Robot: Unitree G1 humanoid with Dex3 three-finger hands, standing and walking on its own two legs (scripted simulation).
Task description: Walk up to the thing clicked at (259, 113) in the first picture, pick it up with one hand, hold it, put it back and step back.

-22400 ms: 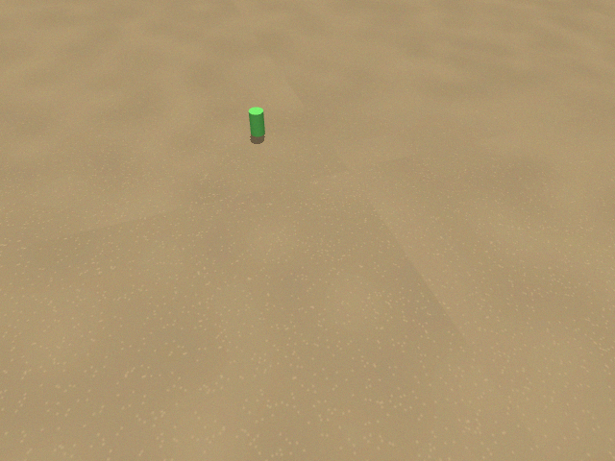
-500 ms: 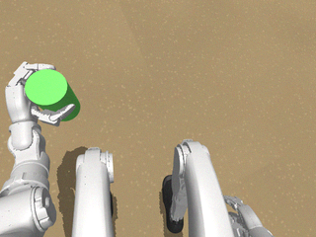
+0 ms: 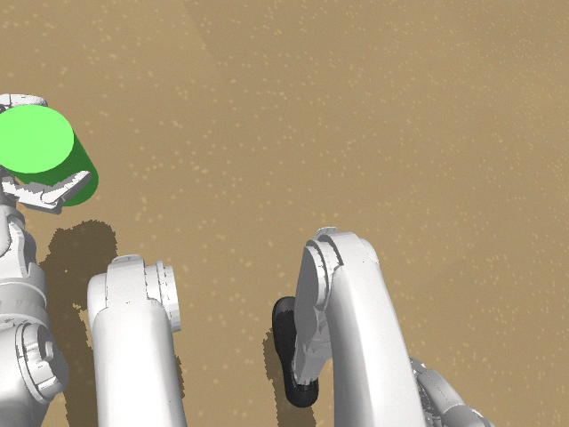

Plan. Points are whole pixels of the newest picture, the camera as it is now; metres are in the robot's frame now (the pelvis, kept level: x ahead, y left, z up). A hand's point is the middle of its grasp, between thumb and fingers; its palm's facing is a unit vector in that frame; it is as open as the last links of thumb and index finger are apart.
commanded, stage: crouch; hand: left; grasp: from the side
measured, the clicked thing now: (52, 162) +0.46 +0.25 -0.11
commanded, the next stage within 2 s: lower in 0.32 s
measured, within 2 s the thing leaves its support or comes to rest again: rests again in 1.76 s
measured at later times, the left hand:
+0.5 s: hand (53, 162) +0.47 +0.25 -0.13, palm faces +0.23 -0.97 -0.01, open 11.0 cm
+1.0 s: hand (71, 173) +0.47 +0.24 -0.19, palm faces +0.25 -0.97 -0.01, open 11.0 cm
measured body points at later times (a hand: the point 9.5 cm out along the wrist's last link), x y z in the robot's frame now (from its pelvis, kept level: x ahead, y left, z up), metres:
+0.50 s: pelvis +0.00 +0.01 -0.02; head +0.24 +0.12 +0.35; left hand +0.45 +0.30 -0.12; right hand +0.10 -0.27 -0.10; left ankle +0.08 +0.13 -0.29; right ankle +0.12 -0.13 -0.29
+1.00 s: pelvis +0.00 +0.01 -0.03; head +0.25 +0.14 +0.31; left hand +0.46 +0.30 -0.18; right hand +0.09 -0.27 -0.08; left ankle +0.08 +0.13 -0.29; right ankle +0.12 -0.13 -0.29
